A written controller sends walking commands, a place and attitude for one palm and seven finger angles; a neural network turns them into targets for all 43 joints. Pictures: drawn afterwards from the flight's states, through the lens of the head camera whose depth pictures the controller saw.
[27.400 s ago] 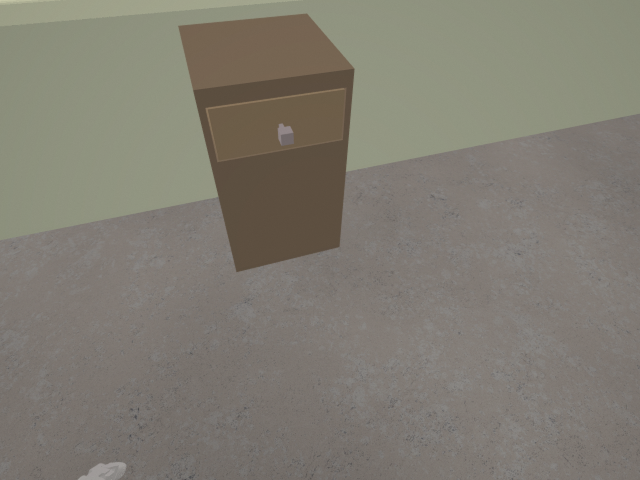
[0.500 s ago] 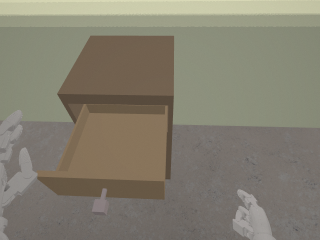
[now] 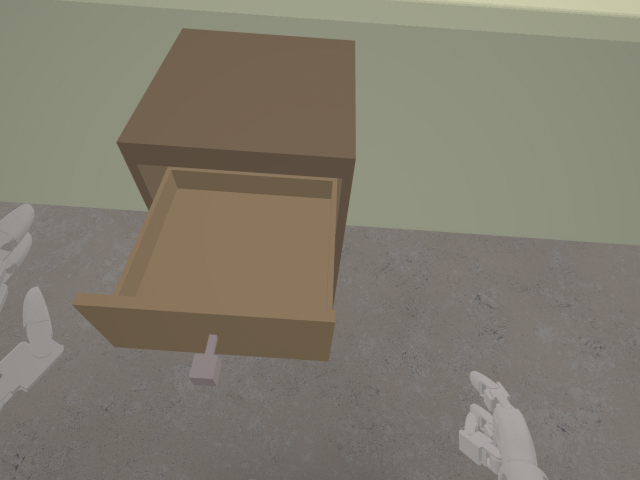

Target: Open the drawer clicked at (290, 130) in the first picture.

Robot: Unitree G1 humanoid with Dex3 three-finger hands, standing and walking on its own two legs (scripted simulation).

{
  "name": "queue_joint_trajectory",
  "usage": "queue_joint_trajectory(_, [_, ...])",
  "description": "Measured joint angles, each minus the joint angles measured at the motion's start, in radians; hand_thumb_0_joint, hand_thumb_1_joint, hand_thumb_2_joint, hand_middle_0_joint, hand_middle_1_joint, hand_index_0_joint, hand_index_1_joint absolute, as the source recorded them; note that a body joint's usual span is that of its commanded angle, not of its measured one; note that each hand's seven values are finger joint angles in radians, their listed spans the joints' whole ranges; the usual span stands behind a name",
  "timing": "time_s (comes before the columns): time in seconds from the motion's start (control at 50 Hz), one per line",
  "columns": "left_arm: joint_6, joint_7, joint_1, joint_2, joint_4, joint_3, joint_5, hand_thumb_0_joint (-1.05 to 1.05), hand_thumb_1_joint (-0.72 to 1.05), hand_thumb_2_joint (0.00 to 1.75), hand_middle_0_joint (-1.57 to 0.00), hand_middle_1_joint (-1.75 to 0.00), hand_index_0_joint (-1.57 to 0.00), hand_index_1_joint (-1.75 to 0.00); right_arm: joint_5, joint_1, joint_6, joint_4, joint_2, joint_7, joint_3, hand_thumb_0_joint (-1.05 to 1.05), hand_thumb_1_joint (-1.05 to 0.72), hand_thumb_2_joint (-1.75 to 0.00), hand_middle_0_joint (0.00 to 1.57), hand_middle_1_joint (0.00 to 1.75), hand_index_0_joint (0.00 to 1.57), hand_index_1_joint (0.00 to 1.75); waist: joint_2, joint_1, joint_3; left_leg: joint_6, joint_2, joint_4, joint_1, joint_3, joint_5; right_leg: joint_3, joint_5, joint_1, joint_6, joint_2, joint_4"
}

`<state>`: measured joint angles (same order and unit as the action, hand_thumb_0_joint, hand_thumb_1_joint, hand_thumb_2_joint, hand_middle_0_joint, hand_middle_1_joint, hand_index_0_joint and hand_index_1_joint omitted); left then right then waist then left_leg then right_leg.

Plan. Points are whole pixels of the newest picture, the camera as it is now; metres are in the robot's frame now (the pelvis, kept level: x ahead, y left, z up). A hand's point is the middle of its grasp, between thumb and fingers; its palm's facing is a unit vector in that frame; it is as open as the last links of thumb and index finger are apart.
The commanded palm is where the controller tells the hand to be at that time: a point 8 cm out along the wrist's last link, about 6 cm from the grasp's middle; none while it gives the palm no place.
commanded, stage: step back with the hand held close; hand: left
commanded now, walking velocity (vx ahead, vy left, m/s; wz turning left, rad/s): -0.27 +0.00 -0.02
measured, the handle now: (208, 358) +0.30 +0.20 -0.14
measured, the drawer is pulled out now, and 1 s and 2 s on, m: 0.30 0.30 0.30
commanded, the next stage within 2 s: stop stepping back and stand still in 0.92 s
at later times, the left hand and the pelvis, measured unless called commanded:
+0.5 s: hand (38, 367) +0.18 +0.24 +0.16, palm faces +0.32 -0.80 -0.51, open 7.4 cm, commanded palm +0.10 +0.29 +0.18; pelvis -0.03 +0.00 +0.00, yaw +1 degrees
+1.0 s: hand out of the picture +0.09 +0.21 +0.15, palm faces +0.26 -0.82 -0.51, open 7.4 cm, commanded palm +0.01 +0.25 +0.18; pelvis -0.12 -0.03 +0.00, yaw +0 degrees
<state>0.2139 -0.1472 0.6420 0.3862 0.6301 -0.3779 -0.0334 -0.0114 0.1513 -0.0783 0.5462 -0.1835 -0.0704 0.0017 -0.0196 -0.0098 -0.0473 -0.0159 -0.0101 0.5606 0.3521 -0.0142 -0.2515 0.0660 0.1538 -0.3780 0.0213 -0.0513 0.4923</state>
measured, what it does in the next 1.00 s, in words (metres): walks backwards: right foot, then left foot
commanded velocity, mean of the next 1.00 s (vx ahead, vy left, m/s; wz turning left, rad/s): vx -0.39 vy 0.00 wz -0.01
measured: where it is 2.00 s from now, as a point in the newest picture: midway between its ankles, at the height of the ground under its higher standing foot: outside the picture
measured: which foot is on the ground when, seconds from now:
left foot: down 0.00-0.70, up 0.72-0.88, down 0.90-1.00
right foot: down 0.00-0.44, up 0.46-0.60, down 0.62-0.92, up 0.94-1.00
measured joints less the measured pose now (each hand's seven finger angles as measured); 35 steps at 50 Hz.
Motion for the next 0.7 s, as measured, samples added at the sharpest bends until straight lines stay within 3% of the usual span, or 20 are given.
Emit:
queue_joint_trajectory(0.22, [0.026,-0.014,-0.017,0.000,0.009,-0.017,0.010,0.01,0.89,0.90,-0.21,-0.30,-0.22,-0.30,0.002,0.022,-0.029,0.013,-0.005,0.001,0.000,0.01,-0.90,-0.89,0.20,0.30,0.20,0.30,-0.001,0.001,0.002,0.005,0.008,0.040,0.044,-0.005,0.002,0.005,-0.009,-0.036,-0.007,0.008,0.024])
queue_joint_trajectory(0.42, [0.033,-0.019,-0.011,0.016,0.025,-0.015,0.007,0.01,0.89,0.90,-0.21,-0.30,-0.22,-0.30,0.001,0.006,-0.012,0.049,-0.026,-0.005,0.028,0.02,-0.90,-0.89,0.20,0.30,0.20,0.30,-0.007,0.020,-0.004,-0.003,0.006,0.062,0.080,0.006,0.007,-0.007,-0.028,-0.066,-0.003,0.006,0.025])
queue_joint_trajectory(0.5, [0.026,-0.014,-0.006,0.046,0.023,-0.038,0.015,0.01,0.89,0.90,-0.21,-0.30,-0.22,-0.30,0.007,0.022,-0.027,0.037,-0.004,-0.009,0.031,0.02,-0.90,-0.89,0.20,0.30,0.20,0.30,-0.007,0.039,0.000,-0.008,0.001,0.046,0.088,-0.014,0.025,-0.038,0.111,-0.084,-0.007,0.036,0.184])
queue_joint_trajectory(0.54, [0.030,-0.014,0.010,0.055,0.028,-0.050,0.007,0.01,0.89,0.90,-0.21,-0.30,-0.22,-0.30,0.012,0.031,-0.043,0.043,0.014,-0.005,0.028,0.02,-0.90,-0.89,0.20,0.30,0.20,0.30,-0.010,0.034,0.020,-0.003,0.004,0.033,0.097,-0.022,0.036,-0.043,0.181,-0.050,-0.016,0.056,0.220])
queue_joint_trajectory(0.62, [0.039,-0.007,0.025,0.041,0.040,-0.050,-0.012,0.01,0.89,0.90,-0.21,-0.30,-0.21,-0.30,0.028,0.004,-0.066,0.066,0.034,0.012,0.000,0.02,-0.90,-0.89,0.20,0.30,0.20,0.30,-0.031,-0.003,0.034,0.013,0.018,0.007,0.111,0.005,0.058,-0.043,0.199,0.076,-0.033,0.061,0.096])
queue_joint_trajectory(0.66, [0.037,0.007,-0.007,0.014,0.031,-0.023,-0.012,0.01,0.89,0.90,-0.20,-0.30,-0.21,-0.30,0.030,-0.037,-0.067,0.076,0.026,0.022,-0.011,0.01,-0.90,-0.89,0.20,0.30,0.20,0.30,0.002,-0.017,0.004,0.024,0.048,-0.001,0.112,0.002,0.075,-0.040,0.192,0.099,-0.041,0.091,0.031])
queue_joint_trajectory(0.7, [0.030,0.022,-0.032,0.002,0.029,0.007,-0.013,0.01,0.89,0.90,-0.20,-0.30,-0.21,-0.30,0.019,-0.063,-0.057,0.071,0.017,0.029,-0.014,0.02,-0.90,-0.89,0.20,0.30,0.20,0.30,0.033,-0.014,-0.021,0.027,0.069,-0.003,0.116,-0.010,0.103,-0.025,0.129,0.111,-0.049,0.113,-0.005])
